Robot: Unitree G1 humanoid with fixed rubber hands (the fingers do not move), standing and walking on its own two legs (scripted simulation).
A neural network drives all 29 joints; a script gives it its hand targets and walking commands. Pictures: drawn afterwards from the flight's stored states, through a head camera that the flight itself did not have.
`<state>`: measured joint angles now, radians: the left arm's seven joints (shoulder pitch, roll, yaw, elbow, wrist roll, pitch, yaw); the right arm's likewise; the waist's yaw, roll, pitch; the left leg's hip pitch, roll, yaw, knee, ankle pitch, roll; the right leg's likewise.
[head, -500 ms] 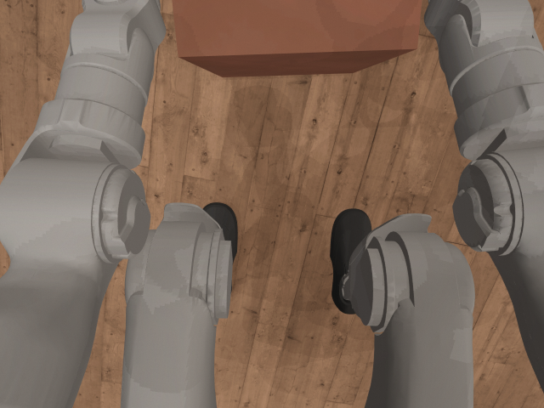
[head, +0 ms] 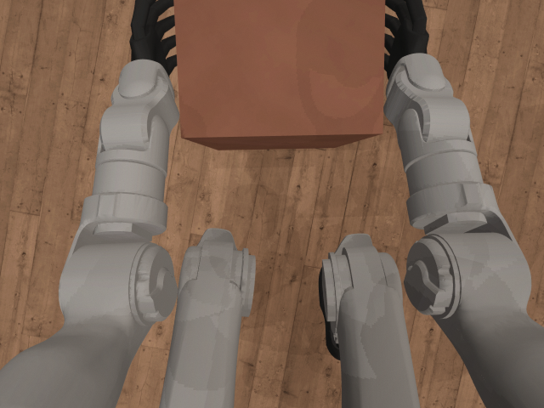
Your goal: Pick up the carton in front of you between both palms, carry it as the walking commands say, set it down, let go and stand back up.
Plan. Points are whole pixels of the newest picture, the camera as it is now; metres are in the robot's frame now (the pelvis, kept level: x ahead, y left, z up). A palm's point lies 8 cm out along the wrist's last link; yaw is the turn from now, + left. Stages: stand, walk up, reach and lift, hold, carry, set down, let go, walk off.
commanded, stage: reach and lift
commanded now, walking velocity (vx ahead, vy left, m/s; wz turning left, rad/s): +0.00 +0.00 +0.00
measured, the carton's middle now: (277, 71) +0.55 +0.02 -0.17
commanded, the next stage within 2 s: none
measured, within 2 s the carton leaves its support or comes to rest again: neither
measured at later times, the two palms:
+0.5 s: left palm (68, 38) +0.48 +0.17 +0.06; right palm (504, 38) +0.49 -0.13 +0.06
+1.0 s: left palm out of the picture +0.44 +0.16 +0.23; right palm out of the picture +0.44 -0.14 +0.23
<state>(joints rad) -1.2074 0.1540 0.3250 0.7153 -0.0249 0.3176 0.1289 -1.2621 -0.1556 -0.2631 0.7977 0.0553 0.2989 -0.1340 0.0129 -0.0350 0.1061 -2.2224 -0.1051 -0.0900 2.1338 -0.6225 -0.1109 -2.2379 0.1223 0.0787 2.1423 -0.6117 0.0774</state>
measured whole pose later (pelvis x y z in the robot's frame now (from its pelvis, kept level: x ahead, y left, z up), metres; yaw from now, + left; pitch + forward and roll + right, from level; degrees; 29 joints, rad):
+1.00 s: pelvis +0.04 +0.00 +0.27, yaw +0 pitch +30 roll +0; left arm -0.65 -0.08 0.40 0.62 0.20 0.33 0.02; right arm -0.64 0.10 -0.39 0.62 -0.18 0.33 -0.05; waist 0.02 -0.03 -0.20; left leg -1.27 -0.08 -0.13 1.20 -0.45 -0.05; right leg -1.28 0.10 0.13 1.21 -0.45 0.04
